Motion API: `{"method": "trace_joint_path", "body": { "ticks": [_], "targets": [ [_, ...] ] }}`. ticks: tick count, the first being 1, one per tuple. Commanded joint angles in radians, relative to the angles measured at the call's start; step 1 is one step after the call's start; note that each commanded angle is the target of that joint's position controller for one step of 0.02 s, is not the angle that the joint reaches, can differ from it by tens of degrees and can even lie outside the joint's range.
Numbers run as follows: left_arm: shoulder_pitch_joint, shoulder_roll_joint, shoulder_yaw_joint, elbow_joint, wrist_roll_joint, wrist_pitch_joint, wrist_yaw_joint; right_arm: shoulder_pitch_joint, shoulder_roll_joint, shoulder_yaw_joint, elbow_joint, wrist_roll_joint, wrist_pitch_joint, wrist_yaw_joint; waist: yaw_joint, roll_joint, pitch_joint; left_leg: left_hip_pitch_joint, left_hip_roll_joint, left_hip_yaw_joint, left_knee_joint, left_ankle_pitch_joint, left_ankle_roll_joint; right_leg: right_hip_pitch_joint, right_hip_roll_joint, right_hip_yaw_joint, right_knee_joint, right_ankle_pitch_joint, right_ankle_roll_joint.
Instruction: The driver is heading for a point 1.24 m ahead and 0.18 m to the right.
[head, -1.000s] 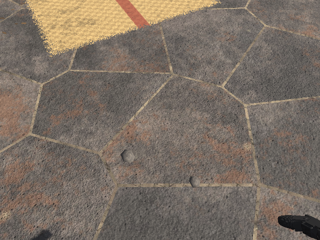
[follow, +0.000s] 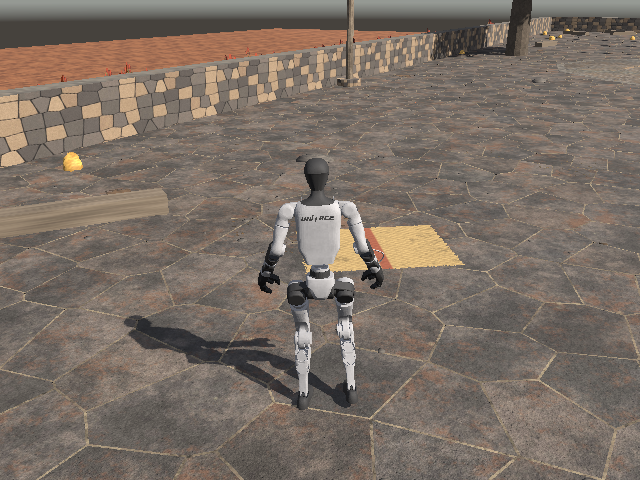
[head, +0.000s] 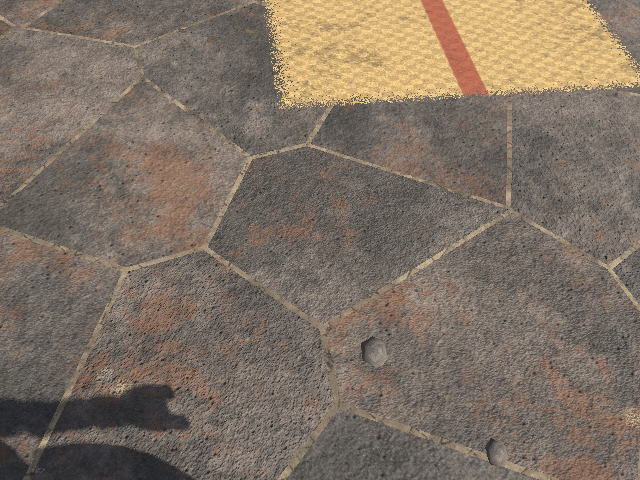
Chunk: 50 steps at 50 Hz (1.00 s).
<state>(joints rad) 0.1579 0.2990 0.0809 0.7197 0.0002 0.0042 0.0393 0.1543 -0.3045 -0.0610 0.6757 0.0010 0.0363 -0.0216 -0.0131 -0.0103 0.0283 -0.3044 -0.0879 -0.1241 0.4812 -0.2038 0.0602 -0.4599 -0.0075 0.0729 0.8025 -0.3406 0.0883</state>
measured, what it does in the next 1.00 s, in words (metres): steps on the spot: right foot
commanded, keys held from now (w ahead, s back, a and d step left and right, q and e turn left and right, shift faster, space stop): no key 1.00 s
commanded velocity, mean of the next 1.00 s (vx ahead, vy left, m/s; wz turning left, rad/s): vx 0.00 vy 0.00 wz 0.08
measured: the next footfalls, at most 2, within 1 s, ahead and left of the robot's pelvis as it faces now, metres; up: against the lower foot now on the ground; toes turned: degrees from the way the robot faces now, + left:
right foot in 0.10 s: +0.06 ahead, -0.15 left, +0.00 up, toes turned +4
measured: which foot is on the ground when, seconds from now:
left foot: down 0.00-1.00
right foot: up 0.00-0.08, down 0.10-1.00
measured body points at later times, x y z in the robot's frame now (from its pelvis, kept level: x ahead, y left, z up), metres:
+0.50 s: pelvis +0.02 -0.03 -0.01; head +0.03 -0.03 +0.44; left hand +0.15 +0.23 -0.11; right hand +0.15 -0.29 -0.12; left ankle +0.02 +0.09 -0.74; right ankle +0.02 -0.15 -0.74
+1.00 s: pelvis +0.03 -0.04 +0.00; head +0.03 -0.04 +0.45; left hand +0.11 +0.22 -0.13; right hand +0.13 -0.30 -0.14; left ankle +0.02 +0.09 -0.74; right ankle +0.02 -0.15 -0.74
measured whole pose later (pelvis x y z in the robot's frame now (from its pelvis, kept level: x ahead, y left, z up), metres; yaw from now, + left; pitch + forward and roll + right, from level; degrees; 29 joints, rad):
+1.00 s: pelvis +0.03 -0.04 +0.00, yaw +3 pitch -2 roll +0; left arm 0.22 0.24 0.02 0.87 0.01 -0.03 0.02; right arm 0.20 -0.23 -0.04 0.91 -0.01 0.02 -0.04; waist 0.00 0.00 0.04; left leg -0.20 -0.04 -0.13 0.51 -0.27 -0.01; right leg -0.18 0.02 0.01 0.50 -0.29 -0.02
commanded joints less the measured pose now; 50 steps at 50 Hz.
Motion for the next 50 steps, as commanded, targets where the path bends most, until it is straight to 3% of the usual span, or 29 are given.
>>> {"method": "trace_joint_path", "body": {
  "ticks": [1,4,5,6,7,8,9,11,14,21,37,50],
  "targets": [
    [-0.027,0.085,0.016,-0.076,-0.005,-0.023,-0.010,-0.013,-0.152,-0.035,-0.058,-0.004,-0.007,0.004,-0.023,0.164,-0.099,0.082,0.268,-0.272,-0.117,0.154,0.174,0.064,-0.003,-0.014,-0.088,-0.019,-0.013],
    [0.029,0.062,0.009,-0.059,-0.002,-0.039,-0.025,-0.039,-0.118,-0.015,-0.050,0.008,-0.003,0.006,0.028,0.142,-0.092,0.056,0.228,-0.269,-0.064,0.180,0.126,0.226,0.004,-0.034,-0.379,0.157,-0.051],
    [0.034,0.083,0.010,-0.062,0.014,-0.044,-0.026,-0.005,-0.094,-0.007,-0.041,0.003,-0.008,0.006,0.022,0.104,-0.099,0.018,0.194,-0.251,-0.043,0.119,0.075,0.313,-0.048,0.013,-0.435,0.278,-0.073],
    [0.042,0.153,0.020,-0.076,0.031,-0.045,-0.021,0.040,-0.066,0.002,-0.041,-0.018,-0.017,0.007,-0.016,-0.047,-0.126,-0.031,0.112,-0.163,0.072,-0.031,0.014,0.380,-0.197,0.148,-0.438,0.474,-0.130],
    [-0.005,0.148,0.014,-0.062,0.043,-0.042,-0.025,0.063,-0.063,-0.002,-0.042,-0.010,-0.023,0.009,-0.071,-0.196,-0.104,-0.034,0.035,-0.041,0.093,-0.192,-0.034,0.289,-0.265,0.236,-0.446,0.478,-0.244],
    [-0.049,0.080,-0.005,-0.078,0.035,-0.045,-0.029,0.046,-0.098,-0.007,-0.031,-0.022,-0.024,0.006,-0.052,-0.170,-0.097,0.023,0.066,-0.023,0.086,-0.178,-0.065,0.243,-0.258,0.236,-0.469,0.386,-0.270],
    [-0.050,0.068,-0.009,-0.075,0.029,-0.047,-0.031,0.015,-0.103,-0.012,-0.031,-0.021,-0.021,0.006,-0.037,-0.156,-0.090,0.039,0.067,-0.018,0.057,-0.112,-0.069,0.246,-0.207,0.192,-0.463,0.300,-0.232],
    [-0.028,0.089,-0.008,-0.064,0.019,-0.052,-0.032,-0.012,-0.083,-0.009,-0.028,-0.027,-0.007,0.006,-0.014,-0.145,-0.071,0.079,0.078,-0.024,0.015,-0.014,-0.069,0.221,-0.147,0.135,-0.452,0.176,-0.170],
    [-0.010,0.083,-0.015,-0.063,0.023,-0.052,-0.028,0.005,-0.076,-0.007,-0.009,-0.012,-0.008,0.015,-0.001,-0.068,-0.032,0.058,0.087,-0.040,-0.009,0.019,-0.030,0.212,-0.082,0.053,-0.412,0.102,-0.118],
    [0.016,0.059,-0.026,-0.059,0.014,-0.042,-0.024,0.018,-0.056,-0.004,0.026,-0.012,-0.028,0.010,0.021,0.036,-0.056,0.045,0.103,-0.066,-0.026,0.083,-0.031,0.272,-0.049,0.011,-0.343,0.194,-0.119],
    [0.039,0.046,-0.034,0.014,0.009,-0.043,-0.025,0.045,-0.044,-0.003,0.099,-0.008,-0.026,-0.012,0.011,0.015,-0.035,0.104,0.103,-0.059,-0.021,0.135,-0.039,0.250,-0.031,-0.001,-0.365,0.199,-0.110],
    [0.069,0.048,-0.041,0.114,0.006,-0.046,-0.020,0.049,-0.036,-0.005,0.208,-0.006,-0.023,-0.023,0.012,0.014,-0.011,0.129,0.094,-0.040,-0.042,0.136,-0.055,0.244,-0.028,0.001,-0.402,0.174,-0.119]
  ]
}}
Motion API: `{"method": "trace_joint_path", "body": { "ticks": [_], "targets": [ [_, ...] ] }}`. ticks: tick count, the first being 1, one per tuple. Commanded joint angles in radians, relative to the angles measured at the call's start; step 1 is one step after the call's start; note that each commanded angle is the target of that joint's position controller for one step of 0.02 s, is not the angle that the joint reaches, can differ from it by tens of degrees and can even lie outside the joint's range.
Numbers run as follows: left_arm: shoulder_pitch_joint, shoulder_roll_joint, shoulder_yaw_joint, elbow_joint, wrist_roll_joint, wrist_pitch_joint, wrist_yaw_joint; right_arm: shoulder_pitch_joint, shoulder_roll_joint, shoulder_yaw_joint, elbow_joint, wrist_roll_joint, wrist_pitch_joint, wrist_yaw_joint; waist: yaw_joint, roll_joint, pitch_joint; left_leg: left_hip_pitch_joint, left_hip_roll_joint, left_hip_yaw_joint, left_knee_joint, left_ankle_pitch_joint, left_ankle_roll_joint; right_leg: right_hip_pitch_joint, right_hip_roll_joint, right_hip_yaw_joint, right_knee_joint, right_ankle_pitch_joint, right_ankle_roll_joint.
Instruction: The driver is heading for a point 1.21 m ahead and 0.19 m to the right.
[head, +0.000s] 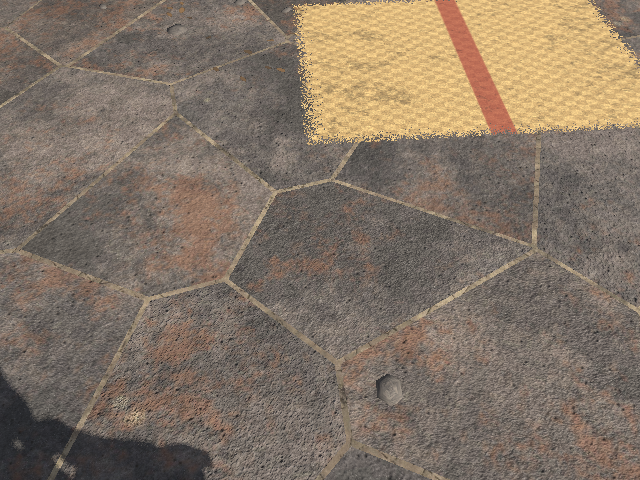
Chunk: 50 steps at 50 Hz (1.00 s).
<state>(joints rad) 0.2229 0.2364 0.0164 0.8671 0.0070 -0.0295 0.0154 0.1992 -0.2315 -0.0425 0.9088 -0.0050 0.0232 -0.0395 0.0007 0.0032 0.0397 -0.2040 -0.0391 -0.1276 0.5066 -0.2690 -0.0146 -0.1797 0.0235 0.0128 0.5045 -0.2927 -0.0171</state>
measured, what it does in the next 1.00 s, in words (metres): walks ahead: left foot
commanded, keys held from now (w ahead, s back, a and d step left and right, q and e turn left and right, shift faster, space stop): no key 0.50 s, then w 0.50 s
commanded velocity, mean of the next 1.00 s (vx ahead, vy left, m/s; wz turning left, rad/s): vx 0.15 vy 0.00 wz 0.00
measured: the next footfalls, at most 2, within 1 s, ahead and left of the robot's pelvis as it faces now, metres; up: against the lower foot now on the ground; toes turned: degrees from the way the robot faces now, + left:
left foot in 0.82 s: +0.10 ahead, +0.14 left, +0.00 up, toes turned +1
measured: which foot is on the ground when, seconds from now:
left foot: down 0.00-0.56, up 0.58-0.80, down 0.82-1.00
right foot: down 0.00-0.82, up 0.84-1.00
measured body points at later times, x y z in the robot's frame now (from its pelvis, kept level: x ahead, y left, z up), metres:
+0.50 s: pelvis +0.00 -0.01 +0.00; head +0.01 -0.02 +0.45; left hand +0.05 +0.24 -0.14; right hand +0.03 -0.27 -0.15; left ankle +0.00 +0.13 -0.74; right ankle -0.01 -0.11 -0.74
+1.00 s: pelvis +0.12 +0.05 +0.01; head +0.12 +0.07 +0.46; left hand +0.22 +0.32 -0.13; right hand +0.09 -0.20 -0.13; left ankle +0.06 +0.14 -0.74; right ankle +0.13 -0.10 -0.66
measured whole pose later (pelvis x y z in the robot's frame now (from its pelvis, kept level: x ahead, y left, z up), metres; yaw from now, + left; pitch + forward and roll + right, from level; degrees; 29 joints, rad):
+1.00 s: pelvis +0.12 +0.05 +0.01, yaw +0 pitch +1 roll +0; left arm 0.23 0.29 0.04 0.93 -0.02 -0.09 -0.01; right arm 0.39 -0.21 -0.02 1.07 0.00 -0.10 0.02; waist -0.04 -0.04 -0.02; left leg -0.07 -0.03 0.03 0.30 -0.24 0.05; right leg -0.54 -0.07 0.01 1.05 -0.21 -0.06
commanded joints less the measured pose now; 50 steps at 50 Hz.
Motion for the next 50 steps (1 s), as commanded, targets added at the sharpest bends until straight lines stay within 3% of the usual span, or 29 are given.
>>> {"method": "trace_joint_path", "body": {
  "ticks": [1,25,27,28,30,32,35,37,39,40,41,42,43,44,45,46,48,50],
  "targets": [
    [0.006,0.111,0.023,-0.025,-0.001,-0.012,0.004,0.005,-0.109,-0.024,-0.016,0.000,-0.010,-0.005,-0.002,0.000,-0.021,0.030,0.045,-0.035,-0.069,0.200,0.018,-0.036,-0.059,0.062,-0.107,0.125,-0.015],
    [0.051,0.102,0.006,0.114,-0.006,-0.004,0.007,0.045,-0.093,-0.006,0.148,0.003,-0.016,-0.016,0.002,-0.007,0.002,0.019,0.041,-0.002,-0.102,0.179,0.000,-0.022,-0.055,0.070,-0.151,0.128,-0.034],
    [0.071,0.113,0.010,0.130,-0.010,0.001,0.012,0.062,-0.073,-0.001,0.161,0.007,-0.015,-0.018,0.008,-0.038,-0.006,-0.003,0.000,0.049,-0.061,-0.011,0.004,-0.020,-0.053,0.090,-0.193,-0.154,-0.052],
    [0.079,0.152,0.022,0.129,-0.017,0.004,0.016,0.050,-0.077,-0.002,0.153,0.012,-0.018,-0.018,0.018,-0.085,0.018,-0.064,-0.031,0.090,0.013,-0.139,0.009,-0.026,-0.086,0.151,-0.231,-0.335,-0.088],
    [0.127,0.213,0.043,0.134,-0.025,0.000,0.021,-0.015,-0.080,0.002,0.110,0.017,-0.046,-0.008,0.048,-0.170,0.086,-0.219,0.003,0.121,0.199,-0.179,0.021,-0.031,-0.277,0.409,-0.364,-0.553,-0.200],
    [0.131,0.210,0.051,0.127,-0.016,-0.020,0.022,-0.048,-0.089,-0.002,0.090,0.026,-0.077,0.009,0.051,-0.151,0.136,-0.345,0.078,0.084,0.365,-0.212,0.037,-0.012,-0.368,0.514,-0.410,-0.460,-0.259],
    [0.095,0.181,0.050,0.100,-0.035,-0.033,0.014,-0.041,-0.087,-0.006,0.086,0.035,-0.109,0.030,0.026,-0.097,0.099,-0.350,0.117,0.097,0.261,-0.193,0.058,0.063,-0.313,0.376,-0.384,-0.266,-0.204],
    [0.073,0.197,0.054,0.092,-0.043,-0.027,0.011,-0.015,-0.068,-0.006,0.099,0.033,-0.121,0.038,0.001,-0.108,0.056,-0.152,0.074,0.161,0.089,-0.086,0.049,-0.017,-0.233,0.237,-0.343,-0.166,-0.173],
    [0.073,0.198,0.053,0.088,-0.046,-0.016,0.008,0.115,-0.070,-0.017,0.157,0.033,-0.117,0.040,-0.053,-0.089,0.015,0.112,0.005,0.227,-0.021,0.069,0.030,-0.161,-0.178,0.167,-0.253,-0.165,-0.156],
    [0.068,0.170,0.043,0.084,-0.042,-0.018,0.005,0.189,-0.079,-0.024,0.181,0.034,-0.111,0.037,-0.086,-0.061,-0.002,0.211,0.007,0.209,-0.044,0.052,0.033,-0.225,-0.151,0.141,-0.174,-0.154,-0.137],
    [0.039,0.104,0.022,0.067,-0.030,-0.026,-0.004,0.278,-0.124,-0.036,0.190,0.032,-0.111,0.030,-0.127,0.071,-0.019,0.314,0.148,0.000,-0.149,-0.061,0.077,-0.329,-0.076,0.049,0.084,-0.095,-0.083],
    [0.032,0.036,0.005,0.019,-0.017,-0.047,-0.008,0.384,-0.257,-0.059,0.192,0.027,-0.113,0.032,-0.133,0.310,-0.074,0.425,0.384,-0.425,-0.297,-0.225,0.213,-0.530,0.028,-0.040,0.415,-0.223,-0.030],
    [0.017,0.086,0.018,0.006,-0.044,-0.061,-0.006,0.362,-0.229,-0.046,0.200,0.008,-0.129,0.043,-0.112,0.225,-0.037,0.351,0.462,-0.619,-0.366,-0.426,0.302,-0.618,-0.001,0.063,0.615,-0.271,-0.044],
    [-0.001,0.130,0.026,-0.004,-0.064,-0.073,-0.012,0.256,-0.175,-0.028,0.162,0.010,-0.144,0.050,-0.071,0.137,0.057,0.292,0.433,-0.531,-0.373,-0.448,0.278,-0.690,-0.065,0.096,0.681,-0.171,-0.067],
    [0.004,0.143,0.031,0.006,-0.060,-0.079,-0.017,0.184,-0.140,-0.016,0.135,0.011,-0.150,0.057,-0.045,0.111,0.077,0.257,0.376,-0.408,-0.376,-0.346,0.237,-0.683,-0.100,0.082,0.679,-0.071,-0.074],
    [0.005,0.147,0.037,0.013,-0.043,-0.083,-0.017,0.144,-0.128,-0.009,0.117,0.011,-0.149,0.062,-0.027,0.091,0.076,0.235,0.332,-0.306,-0.379,-0.209,0.204,-0.660,-0.125,0.072,0.636,0.007,-0.070],
    [-0.009,0.139,0.043,0.016,-0.028,-0.079,-0.026,0.165,-0.096,0.004,0.117,0.006,-0.138,0.060,-0.023,0.099,0.062,0.203,0.263,-0.143,-0.389,0.031,0.167,-0.589,-0.147,0.040,0.556,0.109,-0.048],
    [-0.044,0.107,0.038,0.005,-0.022,-0.070,-0.031,0.223,-0.109,0.003,0.130,0.003,-0.130,0.049,-0.034,0.085,0.052,0.210,0.241,-0.066,-0.389,0.214,0.181,-0.595,-0.144,0.005,0.503,0.169,-0.017]
  ]
}}
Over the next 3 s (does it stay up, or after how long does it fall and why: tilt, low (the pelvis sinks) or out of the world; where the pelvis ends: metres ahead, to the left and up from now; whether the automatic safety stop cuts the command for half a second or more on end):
stays up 1.17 -0.10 -0.01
